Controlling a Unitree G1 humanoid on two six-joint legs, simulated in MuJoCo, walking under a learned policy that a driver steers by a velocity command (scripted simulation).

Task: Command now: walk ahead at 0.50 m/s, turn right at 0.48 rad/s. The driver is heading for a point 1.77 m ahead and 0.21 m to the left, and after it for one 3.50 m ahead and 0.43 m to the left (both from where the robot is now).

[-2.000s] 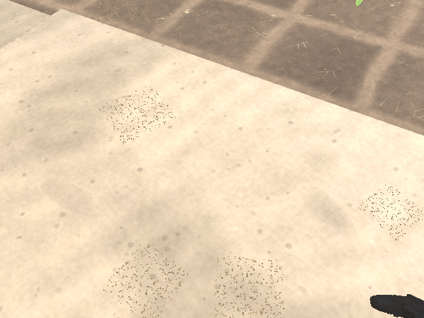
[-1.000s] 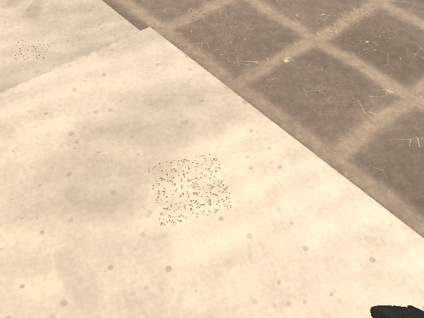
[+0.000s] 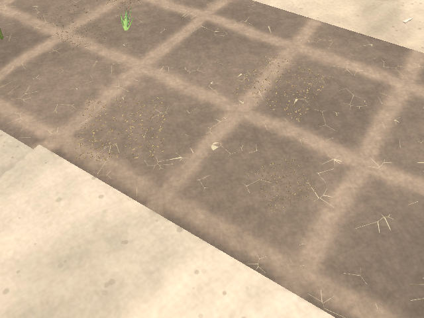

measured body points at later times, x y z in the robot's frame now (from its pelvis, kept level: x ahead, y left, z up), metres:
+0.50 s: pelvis +0.30 +0.02 -0.01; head +0.32 +0.01 +0.44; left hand +0.56 +0.20 -0.08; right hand +0.23 -0.22 -0.15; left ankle +0.15 +0.15 -0.74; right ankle +0.43 -0.10 -0.73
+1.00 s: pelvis +0.57 +0.05 -0.02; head +0.59 +0.06 +0.43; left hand +0.48 +0.29 -0.16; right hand +0.81 -0.13 -0.11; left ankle +0.66 +0.17 -0.73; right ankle +0.43 -0.11 -0.74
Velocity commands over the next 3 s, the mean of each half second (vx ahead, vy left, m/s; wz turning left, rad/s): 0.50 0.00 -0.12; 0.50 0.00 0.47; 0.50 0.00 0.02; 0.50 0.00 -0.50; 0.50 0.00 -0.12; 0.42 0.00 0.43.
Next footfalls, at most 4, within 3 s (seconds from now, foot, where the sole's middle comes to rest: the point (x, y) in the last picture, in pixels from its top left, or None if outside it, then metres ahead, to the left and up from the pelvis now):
0.06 left None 0.19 0.15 -0.77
0.52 right None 0.47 -0.11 -0.77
1.02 left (188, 250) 0.70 0.18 -0.77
1.56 right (220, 173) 1.09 0.09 -0.85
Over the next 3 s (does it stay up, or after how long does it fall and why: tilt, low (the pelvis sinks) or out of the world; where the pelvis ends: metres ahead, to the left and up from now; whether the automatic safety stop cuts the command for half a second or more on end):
stays up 1.65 0.16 -0.10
